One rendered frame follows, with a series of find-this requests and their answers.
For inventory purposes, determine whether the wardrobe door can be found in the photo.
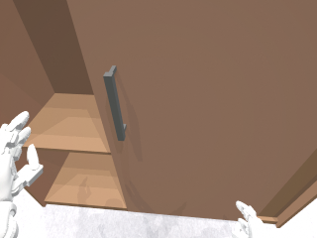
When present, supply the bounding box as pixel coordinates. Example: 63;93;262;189
258;149;317;218
66;0;317;222

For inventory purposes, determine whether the left robot forearm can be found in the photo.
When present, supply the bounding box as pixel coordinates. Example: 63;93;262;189
0;201;19;238

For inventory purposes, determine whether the left robot hand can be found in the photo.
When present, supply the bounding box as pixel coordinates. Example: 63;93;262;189
0;111;44;202

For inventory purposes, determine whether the handle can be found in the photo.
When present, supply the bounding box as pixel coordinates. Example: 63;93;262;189
103;65;127;141

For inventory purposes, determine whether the right robot hand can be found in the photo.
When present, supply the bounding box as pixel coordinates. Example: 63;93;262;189
232;200;269;238

